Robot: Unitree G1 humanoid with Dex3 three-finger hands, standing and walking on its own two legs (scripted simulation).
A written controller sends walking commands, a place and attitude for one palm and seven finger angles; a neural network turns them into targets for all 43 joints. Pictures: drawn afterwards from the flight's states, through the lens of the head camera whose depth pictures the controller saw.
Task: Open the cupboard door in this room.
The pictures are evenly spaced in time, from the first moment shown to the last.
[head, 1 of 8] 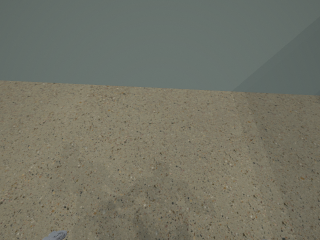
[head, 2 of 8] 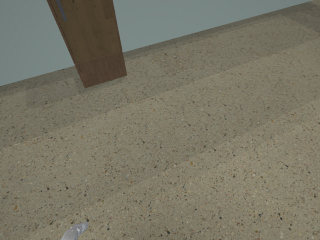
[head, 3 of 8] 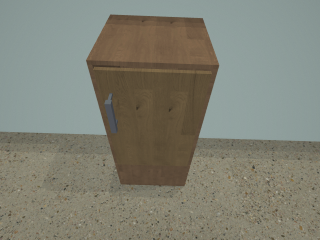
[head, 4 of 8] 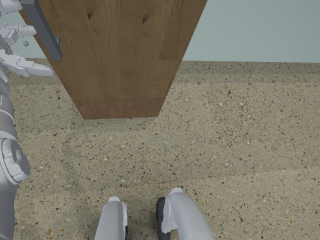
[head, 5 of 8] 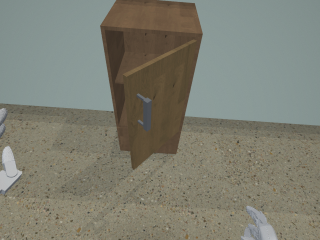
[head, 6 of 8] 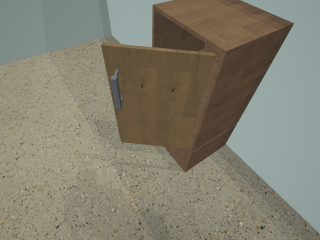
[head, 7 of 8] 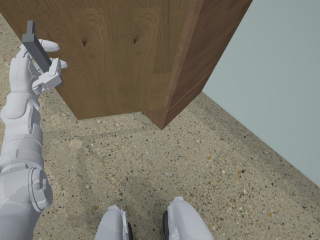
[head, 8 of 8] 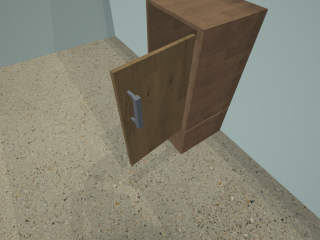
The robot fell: no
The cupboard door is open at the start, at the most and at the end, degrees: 0 98 98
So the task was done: yes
